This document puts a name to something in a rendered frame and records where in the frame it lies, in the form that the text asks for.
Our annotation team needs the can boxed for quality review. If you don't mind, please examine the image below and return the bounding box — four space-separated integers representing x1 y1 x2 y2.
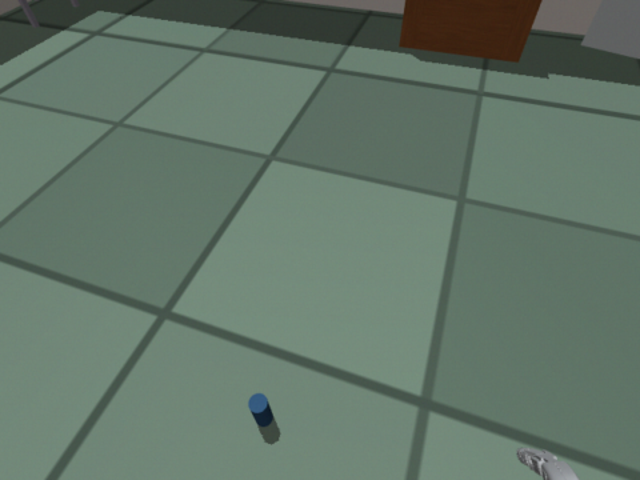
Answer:
248 393 273 427

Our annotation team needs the right robot hand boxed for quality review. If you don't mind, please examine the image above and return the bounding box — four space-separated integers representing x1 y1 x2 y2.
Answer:
516 448 580 480

